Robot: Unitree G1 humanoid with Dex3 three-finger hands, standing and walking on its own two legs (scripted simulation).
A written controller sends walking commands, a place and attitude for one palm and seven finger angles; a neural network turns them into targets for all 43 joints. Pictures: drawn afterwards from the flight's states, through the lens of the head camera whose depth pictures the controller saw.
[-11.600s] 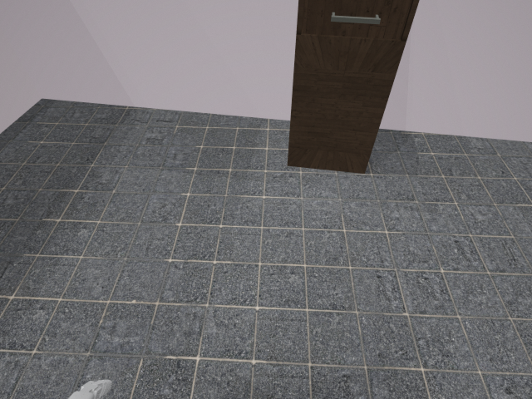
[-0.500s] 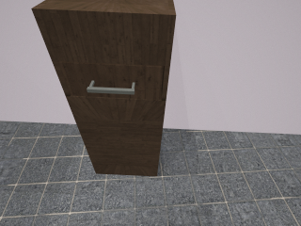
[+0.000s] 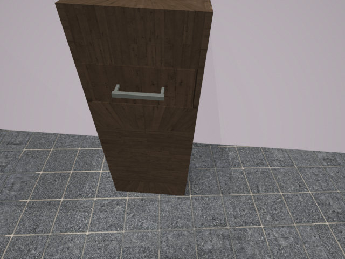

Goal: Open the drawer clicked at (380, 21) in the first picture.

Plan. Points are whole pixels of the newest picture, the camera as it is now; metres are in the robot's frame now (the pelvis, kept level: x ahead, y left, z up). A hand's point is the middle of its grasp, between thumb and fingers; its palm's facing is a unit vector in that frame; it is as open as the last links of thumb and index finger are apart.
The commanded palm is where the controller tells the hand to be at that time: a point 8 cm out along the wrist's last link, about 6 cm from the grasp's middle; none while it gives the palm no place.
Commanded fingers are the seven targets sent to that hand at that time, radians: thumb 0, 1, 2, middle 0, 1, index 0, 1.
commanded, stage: come to a stop and stand still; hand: left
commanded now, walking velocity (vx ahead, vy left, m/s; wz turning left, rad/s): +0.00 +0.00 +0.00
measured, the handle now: (139, 92) +0.63 +0.16 +0.04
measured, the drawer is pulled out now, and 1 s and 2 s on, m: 0.00 0.00 0.00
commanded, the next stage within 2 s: look again from close up in 1.38 s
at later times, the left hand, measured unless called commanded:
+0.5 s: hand out of the picture -0.04 +0.19 -0.18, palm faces +0.08 -0.99 -0.15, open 7.4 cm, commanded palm none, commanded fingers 0.00 0.90 0.90 -0.20 -0.30 -0.20 -0.30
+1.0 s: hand out of the picture -0.03 +0.17 -0.17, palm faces +0.04 -0.99 -0.15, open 7.4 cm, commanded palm none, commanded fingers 0.00 0.90 0.90 -0.20 -0.30 -0.20 -0.30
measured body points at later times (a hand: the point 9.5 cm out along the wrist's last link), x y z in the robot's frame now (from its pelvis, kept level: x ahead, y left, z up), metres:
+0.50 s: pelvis -0.04 +0.03 +0.00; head -0.04 +0.05 +0.45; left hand -0.04 +0.24 -0.17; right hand -0.05 -0.20 -0.15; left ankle -0.07 +0.11 -0.73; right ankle +0.03 -0.12 -0.73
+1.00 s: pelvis +0.00 +0.02 +0.00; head +0.01 +0.02 +0.45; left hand -0.03 +0.22 -0.16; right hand -0.03 -0.18 -0.16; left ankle -0.07 +0.11 -0.73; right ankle +0.03 -0.12 -0.73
